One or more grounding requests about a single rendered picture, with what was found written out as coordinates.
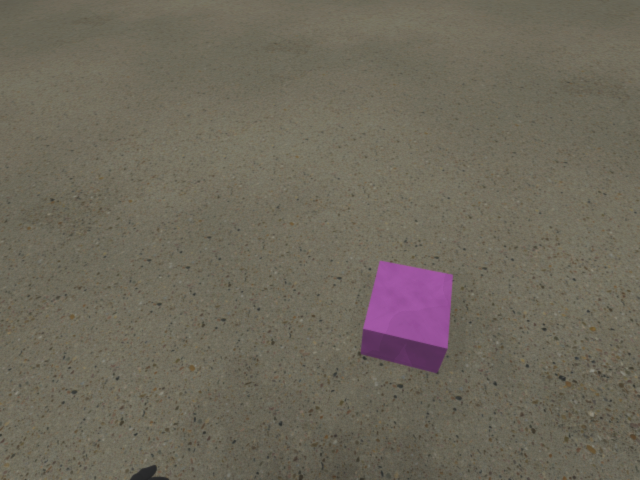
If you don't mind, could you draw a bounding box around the carton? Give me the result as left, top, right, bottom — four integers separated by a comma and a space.
361, 261, 453, 373

